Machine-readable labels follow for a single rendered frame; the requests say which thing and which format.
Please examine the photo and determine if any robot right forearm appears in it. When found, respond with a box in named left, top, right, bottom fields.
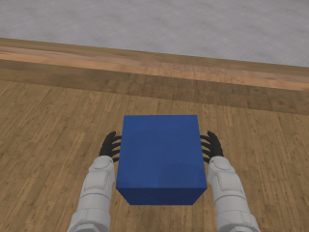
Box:
left=207, top=156, right=261, bottom=232

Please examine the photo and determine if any robot left forearm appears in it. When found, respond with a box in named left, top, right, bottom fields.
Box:
left=67, top=156, right=115, bottom=232

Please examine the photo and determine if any right robot hand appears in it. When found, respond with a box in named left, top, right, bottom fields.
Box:
left=200, top=130, right=224, bottom=164

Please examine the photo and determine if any left robot hand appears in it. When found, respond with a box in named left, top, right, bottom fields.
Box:
left=98, top=131, right=122, bottom=162

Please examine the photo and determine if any carton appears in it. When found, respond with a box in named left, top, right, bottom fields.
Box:
left=115, top=114, right=208, bottom=206

